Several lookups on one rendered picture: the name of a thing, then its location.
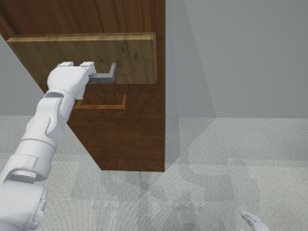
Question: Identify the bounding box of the robot left upper arm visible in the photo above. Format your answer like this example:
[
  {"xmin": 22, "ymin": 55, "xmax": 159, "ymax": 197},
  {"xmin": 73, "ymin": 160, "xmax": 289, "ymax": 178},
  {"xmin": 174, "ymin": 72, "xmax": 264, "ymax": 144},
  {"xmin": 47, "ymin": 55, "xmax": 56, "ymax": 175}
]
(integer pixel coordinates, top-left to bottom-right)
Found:
[{"xmin": 0, "ymin": 179, "xmax": 48, "ymax": 231}]

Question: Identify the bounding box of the drawer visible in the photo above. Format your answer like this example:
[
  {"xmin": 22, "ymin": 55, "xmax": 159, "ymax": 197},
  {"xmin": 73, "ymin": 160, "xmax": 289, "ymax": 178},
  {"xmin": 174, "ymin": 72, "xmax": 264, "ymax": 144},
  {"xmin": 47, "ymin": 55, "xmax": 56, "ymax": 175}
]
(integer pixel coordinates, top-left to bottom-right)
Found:
[{"xmin": 6, "ymin": 32, "xmax": 157, "ymax": 84}]

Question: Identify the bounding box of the cabinet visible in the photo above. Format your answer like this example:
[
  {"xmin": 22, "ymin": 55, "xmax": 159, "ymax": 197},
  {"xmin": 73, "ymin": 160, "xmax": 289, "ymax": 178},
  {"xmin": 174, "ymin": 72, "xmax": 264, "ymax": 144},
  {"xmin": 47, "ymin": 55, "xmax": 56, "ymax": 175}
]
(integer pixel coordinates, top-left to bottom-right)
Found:
[{"xmin": 0, "ymin": 0, "xmax": 166, "ymax": 172}]

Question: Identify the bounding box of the handle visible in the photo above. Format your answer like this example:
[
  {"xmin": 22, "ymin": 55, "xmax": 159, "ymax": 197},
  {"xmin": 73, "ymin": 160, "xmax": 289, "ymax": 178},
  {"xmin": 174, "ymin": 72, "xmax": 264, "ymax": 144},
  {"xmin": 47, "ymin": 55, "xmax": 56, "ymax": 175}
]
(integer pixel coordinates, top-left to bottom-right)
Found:
[
  {"xmin": 47, "ymin": 63, "xmax": 116, "ymax": 83},
  {"xmin": 74, "ymin": 104, "xmax": 126, "ymax": 113}
]

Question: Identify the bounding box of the left robot forearm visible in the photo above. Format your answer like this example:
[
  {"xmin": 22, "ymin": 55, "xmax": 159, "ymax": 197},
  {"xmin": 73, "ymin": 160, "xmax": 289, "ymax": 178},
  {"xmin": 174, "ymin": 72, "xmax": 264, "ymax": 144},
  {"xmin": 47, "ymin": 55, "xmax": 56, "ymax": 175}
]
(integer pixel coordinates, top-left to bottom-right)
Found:
[{"xmin": 0, "ymin": 89, "xmax": 75, "ymax": 187}]

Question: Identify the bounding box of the left robot hand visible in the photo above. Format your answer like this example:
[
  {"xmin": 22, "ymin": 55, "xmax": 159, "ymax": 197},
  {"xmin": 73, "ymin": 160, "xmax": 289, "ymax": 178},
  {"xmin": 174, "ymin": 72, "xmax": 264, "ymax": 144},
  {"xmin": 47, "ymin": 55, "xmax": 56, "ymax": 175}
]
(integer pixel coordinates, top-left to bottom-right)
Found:
[{"xmin": 47, "ymin": 62, "xmax": 96, "ymax": 100}]

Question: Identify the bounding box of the right robot hand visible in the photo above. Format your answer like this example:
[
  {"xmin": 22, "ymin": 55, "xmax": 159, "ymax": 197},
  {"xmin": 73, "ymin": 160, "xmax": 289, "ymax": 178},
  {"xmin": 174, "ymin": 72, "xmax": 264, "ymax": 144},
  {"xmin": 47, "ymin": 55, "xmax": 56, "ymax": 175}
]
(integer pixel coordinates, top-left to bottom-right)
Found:
[{"xmin": 240, "ymin": 211, "xmax": 269, "ymax": 231}]

